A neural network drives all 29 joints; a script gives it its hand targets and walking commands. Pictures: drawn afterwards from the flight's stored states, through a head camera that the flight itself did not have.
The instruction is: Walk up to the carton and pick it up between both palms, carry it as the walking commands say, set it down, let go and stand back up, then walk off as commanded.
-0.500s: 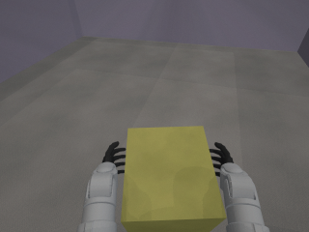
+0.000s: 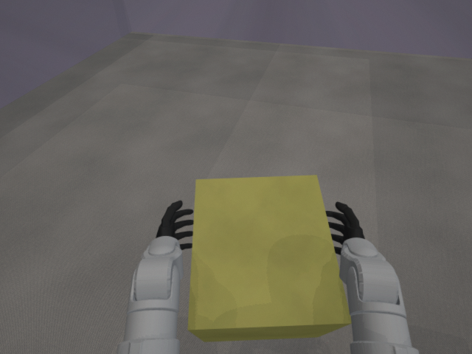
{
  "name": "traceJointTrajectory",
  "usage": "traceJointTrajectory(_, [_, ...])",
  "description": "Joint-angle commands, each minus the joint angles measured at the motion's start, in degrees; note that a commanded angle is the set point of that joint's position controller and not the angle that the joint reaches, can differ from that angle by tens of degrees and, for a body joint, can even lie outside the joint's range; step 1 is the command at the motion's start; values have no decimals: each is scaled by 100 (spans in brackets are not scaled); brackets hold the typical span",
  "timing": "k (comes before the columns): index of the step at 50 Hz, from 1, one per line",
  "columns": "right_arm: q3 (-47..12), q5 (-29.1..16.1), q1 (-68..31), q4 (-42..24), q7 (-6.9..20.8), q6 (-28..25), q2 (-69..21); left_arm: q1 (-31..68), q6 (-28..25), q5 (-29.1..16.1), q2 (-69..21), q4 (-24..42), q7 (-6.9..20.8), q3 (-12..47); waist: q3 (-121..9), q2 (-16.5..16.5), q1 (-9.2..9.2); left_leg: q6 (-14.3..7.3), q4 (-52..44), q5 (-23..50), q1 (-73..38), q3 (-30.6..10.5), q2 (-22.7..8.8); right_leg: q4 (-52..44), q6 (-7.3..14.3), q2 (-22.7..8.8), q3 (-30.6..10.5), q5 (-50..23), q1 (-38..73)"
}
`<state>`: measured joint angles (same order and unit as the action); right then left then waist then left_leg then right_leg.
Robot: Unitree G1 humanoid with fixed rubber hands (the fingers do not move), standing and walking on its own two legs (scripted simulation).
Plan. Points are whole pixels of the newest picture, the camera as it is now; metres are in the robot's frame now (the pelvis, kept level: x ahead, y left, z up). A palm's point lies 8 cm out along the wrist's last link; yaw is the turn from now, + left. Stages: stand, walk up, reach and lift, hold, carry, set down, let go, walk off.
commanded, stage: carry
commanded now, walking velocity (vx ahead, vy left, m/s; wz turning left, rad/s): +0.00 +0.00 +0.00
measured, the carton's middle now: (258, 261) +0.30 -0.01 -0.02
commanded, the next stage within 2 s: none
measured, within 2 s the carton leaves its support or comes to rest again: neither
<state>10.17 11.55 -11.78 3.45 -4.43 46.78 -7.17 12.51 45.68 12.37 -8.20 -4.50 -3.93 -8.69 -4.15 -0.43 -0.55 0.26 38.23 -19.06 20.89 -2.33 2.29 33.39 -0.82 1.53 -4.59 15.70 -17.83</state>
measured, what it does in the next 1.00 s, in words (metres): stands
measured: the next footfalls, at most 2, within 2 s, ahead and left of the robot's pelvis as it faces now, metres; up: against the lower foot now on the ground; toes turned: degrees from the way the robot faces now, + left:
none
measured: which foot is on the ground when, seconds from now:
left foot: down 0.00-1.00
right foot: down 0.00-1.00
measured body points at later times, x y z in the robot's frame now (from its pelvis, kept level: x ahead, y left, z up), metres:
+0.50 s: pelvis -0.03 +0.01 +0.00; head -0.05 +0.01 +0.45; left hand +0.26 +0.16 +0.08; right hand +0.26 -0.15 +0.08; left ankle +0.03 +0.11 -0.73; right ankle -0.01 -0.11 -0.73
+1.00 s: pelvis -0.03 +0.00 +0.00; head -0.04 +0.00 +0.45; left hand +0.26 +0.15 +0.07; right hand +0.26 -0.16 +0.07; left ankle +0.03 +0.11 -0.73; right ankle -0.01 -0.11 -0.73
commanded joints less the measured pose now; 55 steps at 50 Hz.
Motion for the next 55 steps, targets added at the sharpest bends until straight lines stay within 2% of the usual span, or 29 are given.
traceJointTrajectory(1, [-4277,-2391,-3379,-1132,1803,135,-5283,2806,234,-2109,-5144,1102,1568,3978,-1795,919,51,-27,-485,-18,-403,170,-288,-413,738,-1591,-1043,-2736,265])
traceJointTrajectory(2, [-4301,-2441,-3363,-1240,1785,290,-5230,2810,399,-2198,-5114,1190,1534,4000,-1848,802,70,-55,-916,688,-770,100,-294,-195,492,-1275,-754,-2134,25])
traceJointTrajectory(3, [-4283,-2478,-3311,-1318,1764,447,-5144,2783,571,-2283,-5141,1280,1513,4048,-1924,264,108,-213,-1116,1323,-1178,-474,-759,161,264,-964,-394,-1360,-480])
traceJointTrajectory(4, [-4275,-2503,-3264,-1348,1738,595,-5092,2947,741,-2412,-5251,1456,1522,4191,-2076,-727,115,-535,-1454,2339,-1268,-1426,-1668,766,33,-503,131,171,-739])
traceJointTrajectory(5, [-4318,-2596,-3213,-1447,1706,748,-5180,3147,914,-2598,-5367,1594,1551,4390,-2081,-959,101,-728,-1585,2733,-1189,-1675,-1990,976,21,-431,298,1127,-655])
traceJointTrajectory(7, [-4232,-2706,-3172,-1672,1622,1063,-5282,3231,1227,-2985,-5492,1710,1588,4526,-2110,-711,108,-766,-1496,2775,-1237,-1392,-1886,1004,44,-400,533,1334,-583])
traceJointTrajectory(10, [-4154,-2759,-3186,-1978,1482,1476,-5328,3221,1651,-3304,-5581,1941,1598,4512,-2153,-703,112,-541,-1180,2884,-1224,-757,-1429,-23,1,-300,800,459,-166])
traceJointTrajectory(12, [-4105,-2744,-3044,-1930,1426,1727,-5311,3107,1922,-3349,-5594,1902,1579,4411,-2211,-559,79,-420,-1144,2622,-1085,-628,-1238,-242,-24,-372,721,214,156])
traceJointTrajectory(14, [-4123,-2798,-3133,-1887,1431,1930,-5369,3036,2128,-3318,-5635,1832,1574,4304,-2054,-193,65,-360,-1220,1503,-770,-465,-1098,-231,39,-571,504,131,155])
traceJointTrajectory(16, [-4136,-2909,-3331,-1903,1451,2070,-5461,3135,2281,-3312,-5667,1846,1579,4229,-1731,-24,54,-298,-1362,567,-381,-372,-973,-302,110,-733,382,137,100])
traceJointTrajectory(19, [-4092,-2997,-3490,-1748,1475,2195,-5588,3259,2396,-3293,-5702,1725,1565,4093,-1526,-4,78,-263,-1406,259,-202,-358,-902,-352,180,-742,386,137,65])
traceJointTrajectory(31, [-4160,-3130,-3785,-1689,1560,2259,-5841,3425,2413,-3150,-5896,1562,1506,3913,-1561,182,88,-262,-1048,586,-363,-117,-687,-716,351,-928,74,311,-103])
traceJointTrajectory(43, [-4155,-3002,-3576,-1646,1533,2129,-5863,3403,2316,-3188,-5936,1597,1523,3965,-1732,78,115,-282,-986,1115,-612,-133,-764,-555,358,-838,172,-244,11])
traceJointTrajectory(55, [-4131,-2907,-3482,-1661,1513,2041,-5819,3341,2262,-3172,-5924,1552,1538,3945,-1752,53,134,-286,-971,1372,-688,-124,-793,-505,330,-807,255,-437,108])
